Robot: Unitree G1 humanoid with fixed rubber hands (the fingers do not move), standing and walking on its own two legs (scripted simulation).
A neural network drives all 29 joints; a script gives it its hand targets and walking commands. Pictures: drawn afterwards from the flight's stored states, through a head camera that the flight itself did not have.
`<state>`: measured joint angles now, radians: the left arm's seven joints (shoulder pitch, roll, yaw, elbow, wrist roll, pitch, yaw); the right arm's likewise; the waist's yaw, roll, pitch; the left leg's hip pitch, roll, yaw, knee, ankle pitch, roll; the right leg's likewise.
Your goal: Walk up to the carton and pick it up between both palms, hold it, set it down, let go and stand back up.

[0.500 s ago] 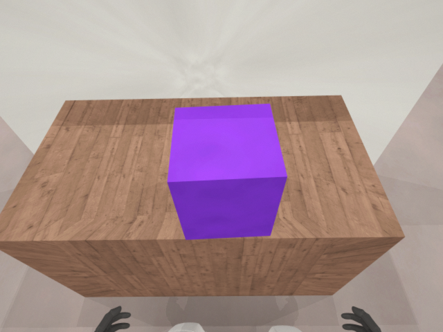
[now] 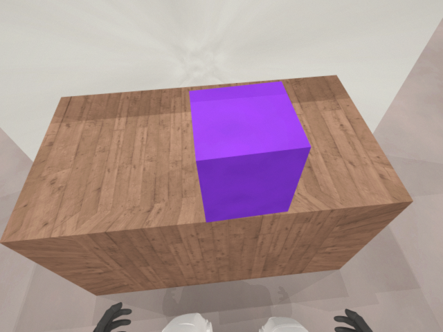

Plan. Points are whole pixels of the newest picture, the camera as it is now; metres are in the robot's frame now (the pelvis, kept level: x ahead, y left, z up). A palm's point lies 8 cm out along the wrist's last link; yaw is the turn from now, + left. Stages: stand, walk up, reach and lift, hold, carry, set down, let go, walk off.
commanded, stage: walk up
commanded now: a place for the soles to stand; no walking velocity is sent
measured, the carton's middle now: (241, 155) +0.48 -0.02 -0.03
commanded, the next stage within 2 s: reach and lift in 1.44 s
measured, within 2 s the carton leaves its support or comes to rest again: neither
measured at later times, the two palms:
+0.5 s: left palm out of the picture +0.08 +0.25 -0.09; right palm out of the picture +0.07 -0.25 -0.10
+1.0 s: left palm (116, 314) +0.15 +0.22 -0.08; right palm out of the picture +0.09 -0.26 -0.10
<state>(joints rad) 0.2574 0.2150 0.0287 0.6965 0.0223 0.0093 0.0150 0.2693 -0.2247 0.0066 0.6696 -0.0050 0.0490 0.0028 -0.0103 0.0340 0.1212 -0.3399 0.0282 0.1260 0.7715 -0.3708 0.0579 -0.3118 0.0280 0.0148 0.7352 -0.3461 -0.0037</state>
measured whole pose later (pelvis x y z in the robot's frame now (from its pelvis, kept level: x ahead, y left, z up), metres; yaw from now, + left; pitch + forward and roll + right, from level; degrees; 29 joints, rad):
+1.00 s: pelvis +0.04 -0.01 +0.02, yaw -3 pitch -2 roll +1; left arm 0.25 0.22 -0.01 0.74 0.01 -0.01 0.02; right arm 0.30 -0.25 0.01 0.77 0.00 0.02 0.00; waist -0.02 0.01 0.03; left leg -0.21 0.02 0.18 0.55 -0.31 0.04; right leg -0.23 0.03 0.07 0.60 -0.33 -0.02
